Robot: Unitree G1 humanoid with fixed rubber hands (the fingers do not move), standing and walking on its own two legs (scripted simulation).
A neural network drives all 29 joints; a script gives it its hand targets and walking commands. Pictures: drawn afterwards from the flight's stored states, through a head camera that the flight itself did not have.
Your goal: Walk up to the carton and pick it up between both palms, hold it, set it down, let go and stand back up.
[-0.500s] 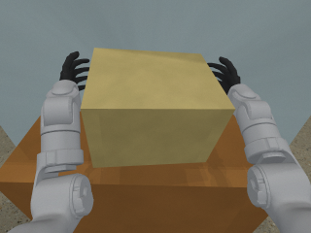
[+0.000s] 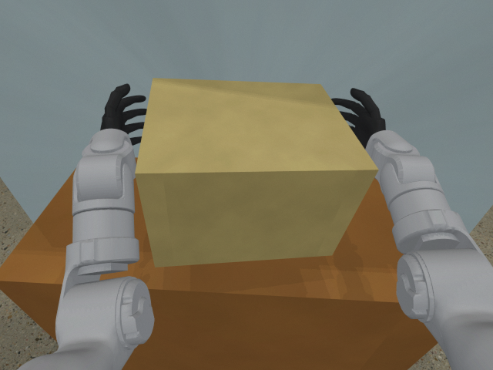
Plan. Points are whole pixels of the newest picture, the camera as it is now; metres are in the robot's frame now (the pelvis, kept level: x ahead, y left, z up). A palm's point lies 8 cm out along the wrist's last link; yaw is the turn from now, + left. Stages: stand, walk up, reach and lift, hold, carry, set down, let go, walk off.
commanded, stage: set down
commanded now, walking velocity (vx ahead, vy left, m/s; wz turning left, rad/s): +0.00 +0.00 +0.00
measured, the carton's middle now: (244, 168) +0.40 +0.05 +0.17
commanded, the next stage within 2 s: none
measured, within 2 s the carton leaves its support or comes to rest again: rests again in 1.54 s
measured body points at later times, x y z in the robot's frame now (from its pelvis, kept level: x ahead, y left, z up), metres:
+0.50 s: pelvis +0.01 +0.00 +0.00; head +0.01 +0.00 +0.45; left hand +0.40 +0.24 +0.20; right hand +0.48 -0.14 +0.19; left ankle -0.02 +0.12 -0.75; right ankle +0.02 -0.09 -0.75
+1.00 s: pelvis +0.02 -0.01 +0.00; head +0.05 -0.02 +0.45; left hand +0.41 +0.24 +0.17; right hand +0.51 -0.13 +0.16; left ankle -0.02 +0.12 -0.75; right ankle +0.02 -0.09 -0.75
